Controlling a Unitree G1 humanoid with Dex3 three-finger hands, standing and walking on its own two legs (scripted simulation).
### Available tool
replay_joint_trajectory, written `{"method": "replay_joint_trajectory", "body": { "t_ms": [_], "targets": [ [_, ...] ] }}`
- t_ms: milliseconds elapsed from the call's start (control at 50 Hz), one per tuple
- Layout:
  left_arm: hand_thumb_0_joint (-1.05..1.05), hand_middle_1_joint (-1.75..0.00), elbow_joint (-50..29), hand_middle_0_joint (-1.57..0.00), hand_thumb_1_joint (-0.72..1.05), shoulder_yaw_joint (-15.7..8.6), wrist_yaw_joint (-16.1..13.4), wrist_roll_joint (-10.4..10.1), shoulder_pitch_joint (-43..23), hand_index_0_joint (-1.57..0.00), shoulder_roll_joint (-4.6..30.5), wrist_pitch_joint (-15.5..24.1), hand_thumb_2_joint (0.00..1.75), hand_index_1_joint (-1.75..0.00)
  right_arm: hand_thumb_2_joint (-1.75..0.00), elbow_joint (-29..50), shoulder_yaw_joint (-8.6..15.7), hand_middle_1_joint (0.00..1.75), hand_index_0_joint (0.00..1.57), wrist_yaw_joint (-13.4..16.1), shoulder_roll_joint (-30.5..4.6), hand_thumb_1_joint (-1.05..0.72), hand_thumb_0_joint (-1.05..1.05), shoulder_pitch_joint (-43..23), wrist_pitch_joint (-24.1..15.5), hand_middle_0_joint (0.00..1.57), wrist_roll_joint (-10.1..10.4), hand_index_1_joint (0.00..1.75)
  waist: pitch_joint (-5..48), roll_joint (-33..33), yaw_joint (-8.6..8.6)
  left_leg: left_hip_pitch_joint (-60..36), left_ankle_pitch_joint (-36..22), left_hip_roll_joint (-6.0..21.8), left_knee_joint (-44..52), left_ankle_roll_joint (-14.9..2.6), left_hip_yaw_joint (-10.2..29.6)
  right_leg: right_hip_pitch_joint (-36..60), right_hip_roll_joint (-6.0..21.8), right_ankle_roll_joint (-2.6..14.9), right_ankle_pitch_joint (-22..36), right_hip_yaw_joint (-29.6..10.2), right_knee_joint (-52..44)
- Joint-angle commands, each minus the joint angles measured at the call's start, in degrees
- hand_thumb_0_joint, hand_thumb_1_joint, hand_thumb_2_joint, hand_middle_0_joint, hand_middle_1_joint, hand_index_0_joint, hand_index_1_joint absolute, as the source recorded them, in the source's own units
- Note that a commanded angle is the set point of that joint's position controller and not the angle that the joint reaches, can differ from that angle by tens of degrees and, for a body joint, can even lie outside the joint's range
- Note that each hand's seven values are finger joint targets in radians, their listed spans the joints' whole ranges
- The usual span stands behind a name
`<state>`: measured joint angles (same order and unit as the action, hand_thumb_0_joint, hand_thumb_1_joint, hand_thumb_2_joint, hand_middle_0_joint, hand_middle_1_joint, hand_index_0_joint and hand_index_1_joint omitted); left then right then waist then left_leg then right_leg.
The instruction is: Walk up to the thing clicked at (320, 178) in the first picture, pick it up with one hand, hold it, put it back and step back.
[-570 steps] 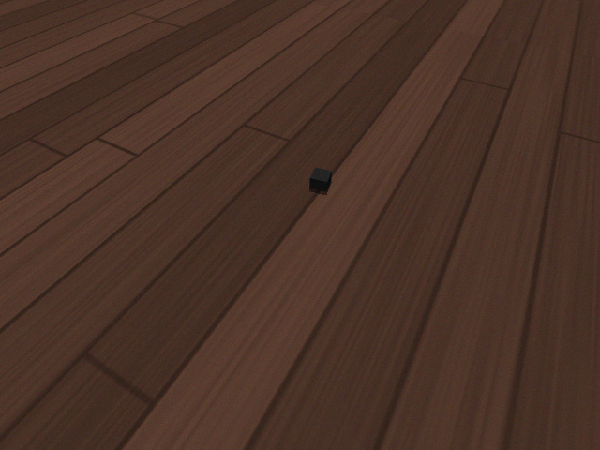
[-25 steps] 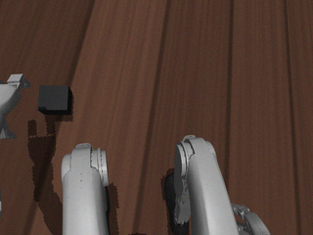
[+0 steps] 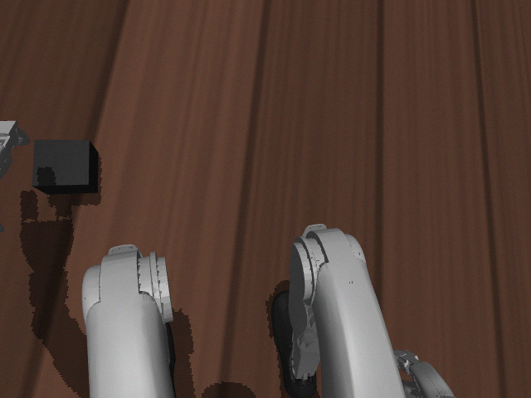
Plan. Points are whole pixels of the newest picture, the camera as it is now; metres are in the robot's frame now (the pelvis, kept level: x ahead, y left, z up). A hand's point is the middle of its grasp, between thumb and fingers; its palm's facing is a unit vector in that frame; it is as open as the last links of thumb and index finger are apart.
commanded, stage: rise first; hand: left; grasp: from above
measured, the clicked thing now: (67, 167) +0.48 +0.31 -0.29
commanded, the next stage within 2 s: approach in 0.08 s
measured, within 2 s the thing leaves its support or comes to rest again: neither
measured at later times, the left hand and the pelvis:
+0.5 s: hand (40, 154) +0.47 +0.31 -0.17, palm faces -0.39 -0.01 -0.92, open 13.7 cm; pelvis +0.01 +0.00 +0.00, yaw +0 degrees
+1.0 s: hand (27, 179) +0.43 +0.32 -0.17, palm faces -0.57 -0.08 -0.82, open 13.7 cm; pelvis -0.01 +0.00 +0.01, yaw +0 degrees
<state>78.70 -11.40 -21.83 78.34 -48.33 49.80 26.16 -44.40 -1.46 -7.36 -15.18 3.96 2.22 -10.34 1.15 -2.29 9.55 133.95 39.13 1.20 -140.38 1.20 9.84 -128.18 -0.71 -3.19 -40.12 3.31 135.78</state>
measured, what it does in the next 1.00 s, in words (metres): stands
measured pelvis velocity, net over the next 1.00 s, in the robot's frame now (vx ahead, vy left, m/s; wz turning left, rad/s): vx -0.01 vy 0.00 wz -0.01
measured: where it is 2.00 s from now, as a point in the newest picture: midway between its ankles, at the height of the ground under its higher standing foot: (230, 376)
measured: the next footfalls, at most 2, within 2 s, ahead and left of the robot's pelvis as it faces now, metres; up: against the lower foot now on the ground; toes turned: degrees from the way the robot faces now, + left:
none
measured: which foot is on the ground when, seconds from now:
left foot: down 0.00-1.00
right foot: down 0.00-1.00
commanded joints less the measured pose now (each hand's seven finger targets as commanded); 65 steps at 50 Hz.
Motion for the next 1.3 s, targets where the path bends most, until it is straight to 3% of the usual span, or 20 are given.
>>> {"method": "replay_joint_trajectory", "body": {
  "t_ms": [0, 140, 160, 200, 360, 460, 520, 600, 680, 720, 780, 860, 900, 960, 1000, 1040, 1120, 1180, 1240, 1280],
  "targets": [
    [0.00, -0.99, -7.4, -0.09, -0.49, -2.8, -2.9, -1.4, -15.4, -0.10, 18.3, -0.6, 0.96, -0.98, -0.90, 0.7, 4.2, 0.30, 0.20, 0.8, -14.3, -0.91, 0.00, 10.1, -0.5, 0.20, -0.5, 0.30, 39.6, 17.3, -0.90, -32.9, -10.1, -1.3, 13.9, -2.83, -6.6, 14.4, -1.5, 4.53, 10.7, 5.5, -13.7],
    [0.00, -1.01, -6.7, -0.07, -0.50, -2.8, -2.6, -2.0, -16.1, -0.09, 18.7, -1.8, 0.96, -1.00, -0.90, 0.9, 4.2, 0.30, 0.20, 0.4, -14.6, -0.91, 0.00, 10.4, -0.6, 0.20, -0.8, 0.30, 39.5, 18.1, -0.20, -32.1, -10.3, -1.3, 13.9, -2.74, -6.4, 14.2, -1.4, 4.73, 11.4, 5.9, -12.8],
    [0.00, -0.97, -5.7, -0.07, -0.58, -2.2, -2.4, -2.0, -15.2, -0.04, 18.0, -1.9, 1.04, -1.00, -0.90, 0.7, 4.0, 0.30, 0.20, 0.4, -14.3, -0.91, 0.00, 10.5, -0.7, 0.20, -0.9, 0.30, 38.2, 17.1, 0.03, -31.2, -10.2, -1.4, 13.7, -2.87, -6.4, 14.3, -1.4, 4.68, 11.3, 5.8, -13.1],
    [0.00, -1.08, -6.0, -0.06, -0.47, -0.7, -2.0, -2.1, -17.0, -0.10, 16.6, -1.7, 0.92, -1.04, -0.90, 0.5, 3.8, 0.30, 0.20, 0.4, -14.2, -0.91, 0.00, 10.4, -0.7, 0.20, -1.0, 0.30, 37.0, 16.3, 1.21, -29.6, -9.5, -1.4, 13.0, -3.08, -6.6, 14.5, -1.3, 4.52, 11.3, 5.5, -13.5],
    [0.00, -1.10, -7.7, -0.06, -0.47, 5.5, -3.6, -1.8, -26.7, -0.10, 10.1, -2.5, 0.92, -1.05, -0.90, -0.6, 3.8, 0.30, 0.20, 0.5, -14.9, -0.91, 0.00, 13.1, -2.0, 0.20, -0.9, 0.30, 39.2, 19.6, 5.15, -33.3, -10.6, -0.8, 12.7, -2.51, -5.6, 12.8, -1.6, 4.43, 12.7, 6.5, -13.7],
    [0.00, -1.10, -12.0, -0.06, -0.48, 4.4, -6.3, -1.0, -31.3, -0.10, 11.4, -6.9, 0.93, -1.06, -0.90, 0.4, 4.1, 0.30, 0.20, 0.8, -15.1, -0.92, 0.00, 14.8, -2.4, 0.20, 0.1, 0.30, 46.0, 26.3, 4.46, -39.3, -14.2, -0.4, 14.7, -1.76, -6.2, 14.2, -1.6, 4.74, 16.0, 6.6, -12.8],
    [0.00, -1.09, -7.0, -0.06, -0.49, 3.5, -6.8, -1.0, -30.0, -0.09, 11.4, -11.4, 0.93, -1.06, -0.90, 1.5, 3.8, 0.30, 0.20, 0.9, -15.0, -0.92, 0.00, 14.7, -2.0, 0.20, 0.7, 0.30, 44.9, 26.5, 4.02, -39.1, -15.3, -0.3, 16.4, -1.63, -6.4, 13.8, -1.3, 5.08, 17.0, 6.4, -12.8],
    [0.00, -1.09, 3.0, -0.06, -0.50, 6.6, -4.1, -1.3, -27.2, -0.09, 9.0, -16.3, 0.94, -1.05, -0.90, 2.6, 1.8, 0.30, 0.20, 0.8, -14.6, -0.92, 0.00, 15.1, -1.6, 0.20, 1.8, 0.30, 38.0, 18.0, 6.17, -29.7, -12.6, -0.9, 15.2, -3.43, -7.2, 16.7, -1.4, 4.68, 17.2, 5.4, -15.7],
    [0.00, -1.09, 2.5, -0.07, -0.49, 6.1, 0.3, -5.2, -23.9, -0.10, 11.4, -18.2, 0.94, -1.05, -0.90, 4.3, 1.3, 0.30, 0.20, 1.1, -15.0, -0.91, 0.00, 14.6, -1.5, 0.20, 2.9, 0.30, 40.0, 15.9, 4.09, -28.7, -12.6, -1.1, 16.6, -3.81, -7.3, 22.1, -1.4, 4.40, 16.9, 4.9, -16.6],
    [0.00, -1.09, 3.7, -0.07, -0.50, 6.5, 3.4, -6.3, -21.4, -0.10, 11.8, -17.9, 0.94, -1.05, -0.90, 5.1, 0.8, 0.30, 0.20, 1.1, -15.2, -0.91, 0.00, 14.6, -1.1, 0.20, 3.2, 0.30, 38.4, 12.8, 5.04, -26.9, -12.5, -1.1, 16.2, -4.18, -7.1, 24.0, -1.4, 4.10, 16.8, 4.7, -16.9],
    [0.00, -1.07, 0.5, -0.08, -0.48, 5.1, 6.5, -7.9, -21.3, -0.12, 15.7, -15.1, 0.92, -1.04, -0.90, 6.0, -0.2, 0.30, 0.20, 1.2, -15.3, -0.92, 0.00, 13.8, -0.8, 0.20, 3.2, 0.30, 36.9, 11.2, 5.29, -22.8, -10.4, -1.3, 15.5, -4.54, -7.1, 25.8, -1.3, 3.68, 14.7, 4.2, -17.0],
    [0.00, -1.08, -2.7, -0.08, -0.47, 3.5, 6.6, -9.9, -20.5, -0.12, 16.7, -8.5, 0.91, -1.04, -0.90, 6.0, -1.2, 0.30, 0.20, 1.2, -15.3, -0.91, 0.00, 13.7, -0.7, 0.20, 2.1, 0.30, 36.5, 11.8, 5.07, -22.6, -8.5, -1.3, 14.6, -4.00, -6.9, 26.0, -1.7, 3.72, 12.2, 4.5, -17.1],
    [0.00, -1.10, -3.2, -0.07, -0.48, 3.3, 5.8, -9.2, -20.8, -0.11, 16.3, -4.8, 0.91, -1.05, -0.90, 5.3, -1.0, 0.30, 0.20, 1.3, -15.5, -0.91, 0.00, 13.6, -0.6, 0.20, 1.3, 0.30, 34.6, 12.8, 5.10, -23.5, -7.0, -1.4, 13.7, -3.49, -6.7, 22.7, -1.9, 4.21, 9.9, 4.8, -17.2],
    [0.00, -1.08, -6.7, -0.07, -0.49, 3.8, 3.5, -6.3, -25.0, -0.10, 15.8, 0.0, 0.92, -1.04, -0.90, 4.1, -0.8, 0.30, 0.20, 1.1, -15.7, -0.91, 0.00, 14.1, -0.4, 0.20, 0.1, 0.30, 35.4, 18.9, 6.12, -28.8, -6.7, -0.9, 13.3, -2.29, -5.8, 18.4, -2.1, 4.76, 8.9, 5.7, -15.8],
    [0.00, -1.07, -9.5, -0.06, -0.51, 5.7, 1.0, -4.8, -27.8, -0.09, 13.1, 1.9, 0.95, -1.04, -0.90, 3.3, -0.4, 0.30, 0.20, 0.9, -16.0, -0.91, 0.00, 14.2, -0.5, 0.20, -0.3, 0.30, 37.9, 22.3, 7.15, -33.1, -7.9, -0.6, 13.1, -1.65, -5.1, 16.4, -2.2, 4.92, 10.2, 6.4, -14.7],
    [0.00, -1.07, -11.0, -0.06, -0.50, 5.6, -2.1, -4.0, -28.5, -0.09, 12.4, 2.2, 0.95, -1.03, -0.90, 2.6, 0.3, 0.30, 0.20, 0.9, -16.6, -0.91, 0.00, 13.5, -0.5, 0.20, -0.6, 0.30, 39.0, 23.8, 7.11, -35.6, -9.3, -0.5, 12.8, -1.56, -4.9, 15.0, -2.1, 4.83, 11.4, 6.8, -13.9],
    [0.00, -1.08, -8.4, -0.07, -0.50, 3.4, -7.6, -1.0, -29.7, -0.09, 14.4, -0.7, 0.99, -1.05, -0.90, 1.1, 1.4, 0.30, 0.20, 1.1, -16.8, -0.91, 0.00, 13.3, -1.1, 0.20, -0.8, 0.30, 38.8, 26.3, 6.51, -36.9, -10.3, -0.5, 14.4, -1.27, -5.0, 11.7, -1.7, 4.88, 12.0, 7.9, -12.0],
    [0.00, -1.10, -1.8, -0.09, -0.47, 3.1, -9.7, 1.9, -32.1, -0.11, 15.8, -5.1, 1.02, -1.08, -0.90, 1.0, 1.2, 0.30, 0.20, 1.3, -16.5, -0.91, 0.00, 12.4, -1.4, 0.20, -0.5, 0.30, 37.4, 26.7, 6.40, -35.9, -8.9, -0.4, 15.2, -1.10, -5.2, 8.3, -1.7, 5.39, 11.4, 7.9, -11.6],
    [0.00, -1.14, 3.5, -0.09, -0.44, 4.5, -9.8, 3.0, -33.1, -0.12, 15.5, -9.6, 1.04, -1.11, -0.90, 1.3, 0.1, 0.30, 0.20, 1.1, -16.1, -0.91, 0.00, 12.6, -1.8, 0.20, -0.2, 0.30, 35.3, 25.8, 6.86, -31.9, -8.1, -0.8, 15.2, -1.74, -6.0, 8.4, -1.5, 5.31, 11.7, 7.4, -12.2],
    [0.00, -1.14, 5.5, -0.09, -0.43, 5.5, -8.3, 2.2, -31.6, -0.12, 15.1, -12.1, 1.00, -1.10, -0.90, 1.9, -0.4, 0.30, 0.20, 1.1, -16.2, -0.91, 0.00, 12.4, -2.3, 0.20, 0.0, 0.30, 35.2, 23.8, 6.89, -31.2, -8.4, -0.9, 15.1, -2.25, -5.8, 9.5, -1.5, 5.07, 12.2, 7.3, -12.6]
  ]
}}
